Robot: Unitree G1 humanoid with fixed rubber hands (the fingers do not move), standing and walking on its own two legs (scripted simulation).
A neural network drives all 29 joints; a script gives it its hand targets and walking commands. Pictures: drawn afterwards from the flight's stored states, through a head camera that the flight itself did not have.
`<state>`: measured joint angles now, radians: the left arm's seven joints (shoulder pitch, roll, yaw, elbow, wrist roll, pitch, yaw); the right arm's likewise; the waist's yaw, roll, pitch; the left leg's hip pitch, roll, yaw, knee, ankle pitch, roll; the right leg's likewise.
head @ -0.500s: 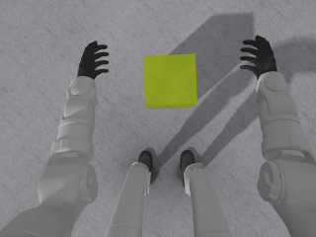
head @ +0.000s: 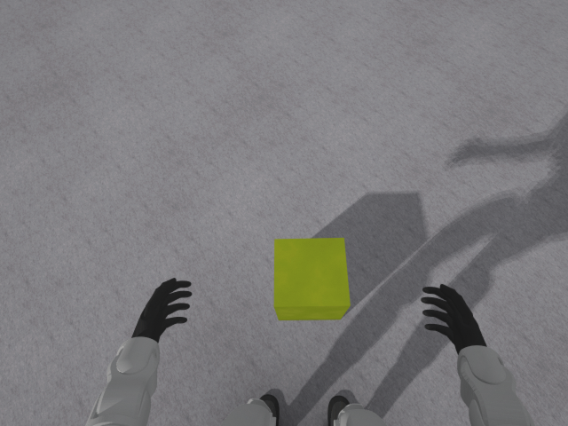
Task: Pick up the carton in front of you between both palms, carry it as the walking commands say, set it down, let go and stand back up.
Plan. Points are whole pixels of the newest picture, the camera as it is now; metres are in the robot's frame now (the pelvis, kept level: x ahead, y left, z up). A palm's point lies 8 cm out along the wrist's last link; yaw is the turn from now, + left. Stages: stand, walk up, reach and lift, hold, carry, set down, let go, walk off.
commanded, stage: let go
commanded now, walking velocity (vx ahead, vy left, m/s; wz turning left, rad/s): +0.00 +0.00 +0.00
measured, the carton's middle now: (309, 281) +0.45 -0.02 -0.64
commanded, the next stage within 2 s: stand in 0.60 s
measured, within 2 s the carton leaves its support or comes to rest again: neither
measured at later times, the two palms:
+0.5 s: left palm (140, 367) +0.18 +0.22 -0.05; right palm (495, 388) +0.18 -0.24 -0.05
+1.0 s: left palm (102, 398) +0.14 +0.28 -0.08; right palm (536, 421) +0.14 -0.29 -0.07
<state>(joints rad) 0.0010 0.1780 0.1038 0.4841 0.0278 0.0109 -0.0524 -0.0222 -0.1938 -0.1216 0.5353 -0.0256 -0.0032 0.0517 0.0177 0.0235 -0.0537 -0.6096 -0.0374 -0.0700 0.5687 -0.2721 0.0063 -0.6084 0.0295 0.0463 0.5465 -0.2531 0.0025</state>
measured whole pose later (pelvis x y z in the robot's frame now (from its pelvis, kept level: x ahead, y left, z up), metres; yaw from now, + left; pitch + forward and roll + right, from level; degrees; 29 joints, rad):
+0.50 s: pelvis +0.01 -0.01 +0.01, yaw +0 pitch -4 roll +0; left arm 0.20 0.20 0.05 0.41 0.03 0.14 -0.09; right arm 0.21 -0.22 -0.04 0.42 -0.03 0.14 0.07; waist 0.00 0.02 0.10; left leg -0.08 -0.02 -0.06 0.44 -0.29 0.00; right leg -0.08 0.03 0.05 0.43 -0.27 -0.01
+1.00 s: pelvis +0.01 +0.00 +0.01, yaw -1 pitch +0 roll +0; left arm 0.21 0.32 0.04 0.73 0.05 0.01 0.02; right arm 0.18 -0.34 -0.03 0.74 -0.05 0.01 -0.02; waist 0.00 0.00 -0.01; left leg -0.18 -0.02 -0.04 0.50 -0.32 0.01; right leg -0.19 0.03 0.05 0.49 -0.29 0.00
